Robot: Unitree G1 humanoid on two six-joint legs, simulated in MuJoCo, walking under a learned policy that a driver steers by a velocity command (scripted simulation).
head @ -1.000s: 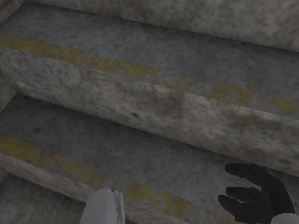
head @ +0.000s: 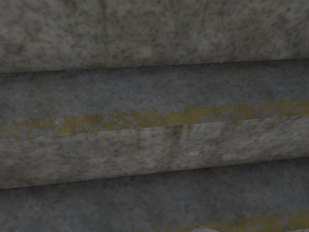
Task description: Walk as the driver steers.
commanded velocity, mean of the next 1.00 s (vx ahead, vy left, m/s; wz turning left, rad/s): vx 0.31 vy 0.00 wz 0.17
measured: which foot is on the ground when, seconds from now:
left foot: up 0.00-0.68, down 0.70-1.00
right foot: down 0.00-0.72, up 0.74-1.00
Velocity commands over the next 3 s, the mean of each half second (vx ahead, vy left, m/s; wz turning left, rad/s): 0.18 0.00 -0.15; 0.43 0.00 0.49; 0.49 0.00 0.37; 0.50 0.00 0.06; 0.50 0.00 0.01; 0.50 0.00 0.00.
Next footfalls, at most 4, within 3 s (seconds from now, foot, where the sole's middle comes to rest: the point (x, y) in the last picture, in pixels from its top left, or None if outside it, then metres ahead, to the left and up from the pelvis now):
0.70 left None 0.15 0.08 -0.59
1.04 right None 0.23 -0.11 -0.32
1.24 left None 0.17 0.09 -0.34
1.24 right None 0.12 -0.19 -0.57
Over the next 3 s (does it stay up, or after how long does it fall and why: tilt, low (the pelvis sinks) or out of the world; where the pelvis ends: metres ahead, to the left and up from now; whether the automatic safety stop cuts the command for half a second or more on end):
stays up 0.47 -0.06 0.58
